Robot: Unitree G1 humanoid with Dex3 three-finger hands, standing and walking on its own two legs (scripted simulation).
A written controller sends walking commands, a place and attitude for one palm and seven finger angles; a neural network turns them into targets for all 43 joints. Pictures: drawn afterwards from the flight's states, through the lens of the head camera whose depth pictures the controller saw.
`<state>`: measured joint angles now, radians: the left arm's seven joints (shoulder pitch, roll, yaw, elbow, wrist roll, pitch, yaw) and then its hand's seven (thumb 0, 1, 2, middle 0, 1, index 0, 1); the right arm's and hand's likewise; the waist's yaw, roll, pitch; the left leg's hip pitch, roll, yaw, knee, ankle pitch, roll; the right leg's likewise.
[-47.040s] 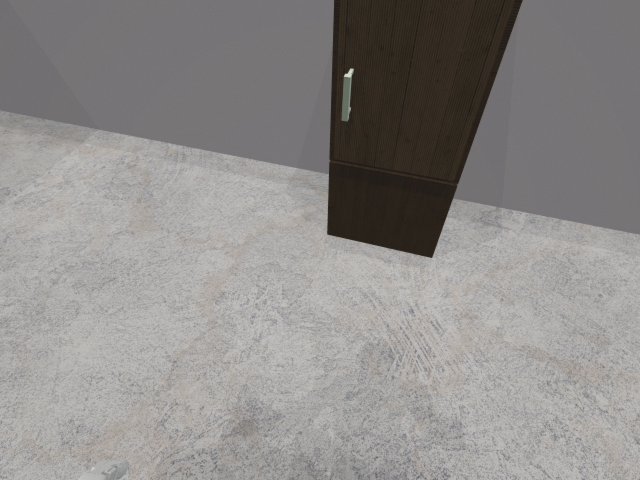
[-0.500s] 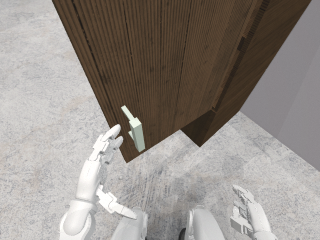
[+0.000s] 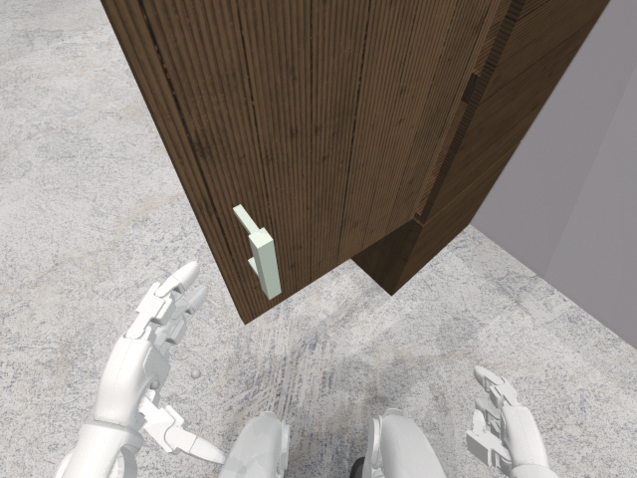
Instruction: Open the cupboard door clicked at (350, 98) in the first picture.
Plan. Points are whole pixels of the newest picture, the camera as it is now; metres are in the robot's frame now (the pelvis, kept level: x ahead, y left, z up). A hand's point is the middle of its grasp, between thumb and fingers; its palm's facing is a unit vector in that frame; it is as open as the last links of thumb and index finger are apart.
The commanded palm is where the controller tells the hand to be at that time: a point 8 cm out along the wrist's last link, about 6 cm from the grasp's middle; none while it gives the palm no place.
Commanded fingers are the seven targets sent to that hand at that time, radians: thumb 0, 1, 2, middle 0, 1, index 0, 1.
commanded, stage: draw the hand back to the body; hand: left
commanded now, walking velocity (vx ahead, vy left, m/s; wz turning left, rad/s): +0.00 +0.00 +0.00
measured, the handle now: (258, 255) +0.37 +0.10 +0.04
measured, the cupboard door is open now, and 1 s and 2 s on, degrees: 83 83 83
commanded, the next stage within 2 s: step back with the hand held close in 1.50 s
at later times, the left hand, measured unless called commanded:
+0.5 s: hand (93, 344) +0.22 +0.20 +0.15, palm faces +0.02 -0.98 -0.22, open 15.8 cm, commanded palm +0.19 +0.26 +0.17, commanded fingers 0.00 -0.15 0.45 -0.16 -0.30 -0.16 -0.30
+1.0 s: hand out of the picture +0.25 +0.27 +0.26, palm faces +0.37 -0.82 -0.43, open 10.5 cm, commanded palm +0.20 +0.31 +0.28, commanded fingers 0.00 0.73 0.82 -0.19 -0.30 -0.19 -0.30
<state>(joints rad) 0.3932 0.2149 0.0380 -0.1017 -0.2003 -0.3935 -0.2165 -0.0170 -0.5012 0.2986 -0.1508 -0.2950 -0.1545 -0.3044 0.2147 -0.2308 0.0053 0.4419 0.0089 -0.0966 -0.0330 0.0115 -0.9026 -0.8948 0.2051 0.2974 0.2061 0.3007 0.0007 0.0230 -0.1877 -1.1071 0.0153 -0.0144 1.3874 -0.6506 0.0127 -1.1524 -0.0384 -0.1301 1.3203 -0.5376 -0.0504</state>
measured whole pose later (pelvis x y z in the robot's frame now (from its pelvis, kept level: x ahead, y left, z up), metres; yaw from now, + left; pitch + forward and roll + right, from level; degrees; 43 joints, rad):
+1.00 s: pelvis +0.06 +0.02 +0.13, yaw -1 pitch -1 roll -1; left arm 0.53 0.35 0.26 -0.41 -0.04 -0.02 0.12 0.00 0.39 0.68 -0.19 -0.30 -0.20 -0.31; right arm 0.23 -0.22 0.05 0.59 0.00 -0.14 -0.08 0.01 -0.90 -0.89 0.21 0.30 0.21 0.30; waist 0.06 0.07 -0.03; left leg -0.13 -0.01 0.03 0.51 -0.36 0.03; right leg -0.20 -0.01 -0.08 0.48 -0.27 0.00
